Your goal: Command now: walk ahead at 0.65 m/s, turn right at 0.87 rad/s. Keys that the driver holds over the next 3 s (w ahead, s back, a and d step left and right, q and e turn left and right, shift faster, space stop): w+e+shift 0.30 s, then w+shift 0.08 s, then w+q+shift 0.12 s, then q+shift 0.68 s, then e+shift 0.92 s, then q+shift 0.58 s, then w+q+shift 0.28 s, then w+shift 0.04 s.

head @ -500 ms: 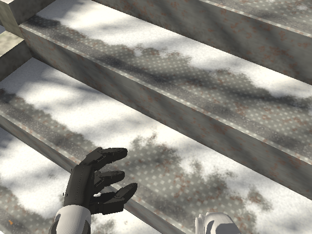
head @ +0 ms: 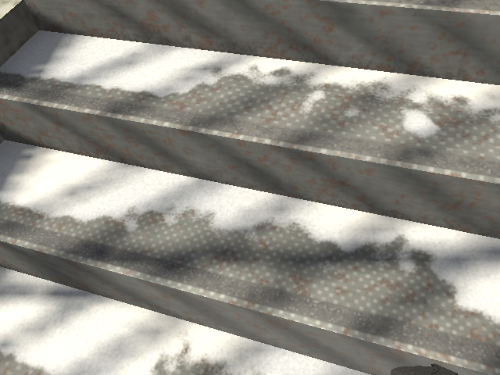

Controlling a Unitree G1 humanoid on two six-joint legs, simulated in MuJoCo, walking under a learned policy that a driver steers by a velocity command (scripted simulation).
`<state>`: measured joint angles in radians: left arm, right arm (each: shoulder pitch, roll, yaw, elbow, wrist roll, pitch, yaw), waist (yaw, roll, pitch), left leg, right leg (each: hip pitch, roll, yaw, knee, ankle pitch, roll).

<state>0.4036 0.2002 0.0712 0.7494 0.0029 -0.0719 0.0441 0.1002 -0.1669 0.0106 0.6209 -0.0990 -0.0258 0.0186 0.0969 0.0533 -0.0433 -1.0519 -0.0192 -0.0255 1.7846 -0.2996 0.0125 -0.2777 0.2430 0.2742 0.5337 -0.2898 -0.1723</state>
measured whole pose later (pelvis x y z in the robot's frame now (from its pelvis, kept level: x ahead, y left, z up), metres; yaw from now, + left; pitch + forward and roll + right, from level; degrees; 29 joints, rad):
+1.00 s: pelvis +0.62 -0.11 +0.35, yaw -3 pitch +3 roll +0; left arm 0.43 0.25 0.07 0.97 0.05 -0.11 0.03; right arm -0.09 -0.18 -0.07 0.49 -0.05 0.05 -0.06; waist 0.00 0.03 0.04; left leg -1.27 -0.01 0.05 2.01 -0.44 0.09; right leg -0.08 -0.13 -0.33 0.36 -0.30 0.04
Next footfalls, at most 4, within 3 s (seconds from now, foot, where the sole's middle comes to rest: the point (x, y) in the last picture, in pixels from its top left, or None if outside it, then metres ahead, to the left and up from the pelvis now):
0.22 left None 0.34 0.15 -0.60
0.64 right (420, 282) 0.57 -0.23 -0.43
1.14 left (314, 111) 0.91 -0.01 -0.26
1.88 right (403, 123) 0.87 -0.20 -0.26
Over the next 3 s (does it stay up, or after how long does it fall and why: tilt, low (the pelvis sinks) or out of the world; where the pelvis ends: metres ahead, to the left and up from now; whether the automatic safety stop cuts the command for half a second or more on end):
stays up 0.91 -0.11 0.52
